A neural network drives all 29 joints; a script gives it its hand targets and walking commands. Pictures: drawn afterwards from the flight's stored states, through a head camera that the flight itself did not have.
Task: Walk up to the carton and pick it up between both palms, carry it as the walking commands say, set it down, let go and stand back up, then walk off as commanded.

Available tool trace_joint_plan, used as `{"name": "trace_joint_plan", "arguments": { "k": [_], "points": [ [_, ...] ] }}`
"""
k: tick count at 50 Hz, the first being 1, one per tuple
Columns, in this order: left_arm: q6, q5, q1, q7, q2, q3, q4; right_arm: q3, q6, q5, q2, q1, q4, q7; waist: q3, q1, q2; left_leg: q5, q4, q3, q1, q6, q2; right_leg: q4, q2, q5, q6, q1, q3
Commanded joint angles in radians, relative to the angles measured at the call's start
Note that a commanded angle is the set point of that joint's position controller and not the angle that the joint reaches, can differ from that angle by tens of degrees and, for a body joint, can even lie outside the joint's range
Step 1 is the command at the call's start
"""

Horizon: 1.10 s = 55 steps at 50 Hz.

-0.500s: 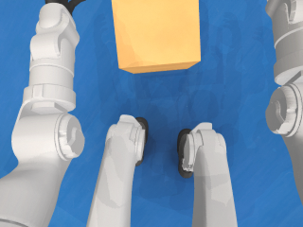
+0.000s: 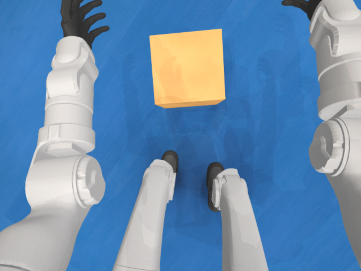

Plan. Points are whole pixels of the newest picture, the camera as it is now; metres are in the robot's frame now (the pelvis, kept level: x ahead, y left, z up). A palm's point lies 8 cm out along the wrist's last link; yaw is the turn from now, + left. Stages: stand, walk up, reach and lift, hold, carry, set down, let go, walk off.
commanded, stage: set down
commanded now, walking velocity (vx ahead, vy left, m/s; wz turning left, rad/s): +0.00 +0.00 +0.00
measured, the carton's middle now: (188, 75) +0.53 +0.05 -0.48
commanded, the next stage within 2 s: let go in 0.26 s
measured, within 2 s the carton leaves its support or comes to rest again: neither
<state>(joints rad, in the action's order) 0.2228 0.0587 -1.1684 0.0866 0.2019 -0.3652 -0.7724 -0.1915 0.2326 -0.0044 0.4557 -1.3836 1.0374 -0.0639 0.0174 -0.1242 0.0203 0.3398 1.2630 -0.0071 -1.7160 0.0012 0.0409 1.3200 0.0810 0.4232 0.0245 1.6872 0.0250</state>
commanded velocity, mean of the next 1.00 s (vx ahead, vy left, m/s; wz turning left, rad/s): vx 0.00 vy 0.00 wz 0.00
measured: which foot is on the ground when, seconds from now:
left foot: down 0.00-1.00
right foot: down 0.00-1.00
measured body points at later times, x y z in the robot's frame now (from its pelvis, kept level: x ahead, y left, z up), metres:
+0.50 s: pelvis +0.04 +0.01 +0.08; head +0.34 +0.02 +0.41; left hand +0.48 +0.25 -0.05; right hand +0.55 -0.17 -0.04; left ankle +0.10 +0.11 -0.57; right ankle +0.06 -0.10 -0.57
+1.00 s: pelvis +0.08 +0.02 +0.15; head +0.19 +0.01 +0.59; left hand +0.30 +0.25 +0.07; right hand +0.34 -0.20 +0.06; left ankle +0.10 +0.11 -0.57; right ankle +0.06 -0.10 -0.57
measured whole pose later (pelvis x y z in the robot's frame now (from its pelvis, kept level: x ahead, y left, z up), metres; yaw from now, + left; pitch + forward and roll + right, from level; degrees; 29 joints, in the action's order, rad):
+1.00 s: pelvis +0.08 +0.02 +0.15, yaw +0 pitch +13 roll +0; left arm 0.03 0.00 0.03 -0.07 0.18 -0.08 -0.48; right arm -0.11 0.03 0.05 0.17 -0.08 0.56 -0.01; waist 0.02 -0.04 -0.02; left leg 0.23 0.56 -0.04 -0.55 -0.03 0.05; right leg 0.55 0.05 0.28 0.01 0.49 0.05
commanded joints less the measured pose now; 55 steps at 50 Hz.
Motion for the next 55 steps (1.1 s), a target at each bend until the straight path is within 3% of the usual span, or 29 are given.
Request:
{"name": "trace_joint_plan", "arguments": {
  "k": [1,10,15,19,23,27,31,35,41,44,50,55],
  "points": [
    [-0.021,-0.021,-0.199,-0.006,0.107,-0.021,0.116,-0.025,-0.023,0.014,0.118,-0.276,-0.104,-0.010,-1.073,-0.033,0.110,-0.380,-0.123,0.036,0.678,0.037,0.012,-0.190,-0.008,-0.352,-0.034,-0.609,0.019],
    [-0.032,-0.113,-0.176,-0.029,0.039,-0.067,0.087,-0.084,-0.038,0.091,0.075,-0.257,-0.050,-0.045,-0.906,-0.033,0.116,-0.339,-0.296,0.024,0.735,0.044,-0.004,-0.364,-0.017,-0.301,-0.038,-0.646,0.015],
    [-0.045,-0.175,-0.089,-0.050,0.038,-0.086,0.086,-0.128,-0.049,0.143,0.036,-0.146,-0.040,-0.033,-0.948,-0.019,0.094,-0.419,-0.330,0.024,0.826,0.052,-0.003,-0.410,-0.019,-0.398,-0.039,-0.711,0.019],
    [-0.071,-0.190,0.016,-0.076,0.068,-0.062,0.143,-0.133,-0.067,0.160,-0.014,-0.037,-0.136,0.017,-1.076,-0.013,0.077,-0.537,-0.334,0.021,0.900,0.053,-0.002,-0.411,-0.030,-0.575,-0.045,-0.843,0.040],
    [-0.090,-0.172,0.216,-0.117,0.108,0.000,0.239,-0.117,-0.078,0.148,-0.087,0.163,-0.317,0.088,-1.197,0.004,0.067,-0.668,-0.356,0.014,0.994,0.035,0.005,-0.424,-0.035,-0.741,-0.059,-1.000,0.056],
    [-0.098,-0.133,0.383,-0.151,0.129,0.066,0.328,-0.073,-0.082,0.133,-0.143,0.357,-0.466,0.125,-1.182,0.016,0.022,-0.775,-0.388,-0.014,1.163,0.022,-0.004,-0.477,-0.025,-0.730,-0.062,-0.987,0.046],
    [-0.114,-0.082,0.565,-0.173,0.106,0.125,0.335,-0.033,-0.102,0.109,-0.183,0.561,-0.528,0.124,-1.040,0.037,-0.010,-0.818,-0.436,-0.049,1.323,0.018,-0.023,-0.563,-0.011,-0.605,-0.057,-0.905,0.026],
    [-0.144,-0.062,0.728,-0.180,0.085,0.174,0.300,-0.022,-0.136,0.100,-0.194,0.759,-0.521,0.112,-0.841,0.060,-0.023,-0.740,-0.506,-0.074,1.425,0.015,-0.044,-0.645,-0.003,-0.425,-0.049,-0.877,0.004],
    [-0.180,-0.065,0.940,-0.170,0.069,0.220,0.299,0.021,-0.182,0.067,-0.211,0.991,-0.511,0.079,-0.533,0.069,-0.030,-0.456,-0.639,-0.068,1.411,0.021,-0.044,-0.740,-0.019,-0.267,-0.038,-1.025,-0.008],
    [-0.196,-0.067,1.042,-0.159,0.069,0.234,0.332,0.044,-0.205,0.064,-0.213,1.101,-0.528,0.067,-0.439,0.076,-0.036,-0.382,-0.691,-0.060,1.441,0.027,-0.042,-0.783,-0.031,-0.249,-0.034,-1.135,-0.008],
    [-0.217,-0.061,1.237,-0.149,0.078,0.270,0.413,0.073,-0.227,0.048,-0.192,1.304,-0.605,0.047,-0.315,0.099,-0.057,-0.395,-0.775,-0.060,1.574,0.029,-0.040,-0.861,-0.044,-0.283,-0.020,-1.310,-0.005],
    [-0.197,-0.052,1.320,-0.149,0.077,0.291,0.458,0.089,-0.210,0.033,-0.174,1.447,-0.654,0.024,-0.163,0.113,-0.036,-0.314,-0.840,-0.048,1.616,0.021,-0.034,-0.933,-0.062,-0.267,-0.018,-1.408,-0.005]
  ]
}}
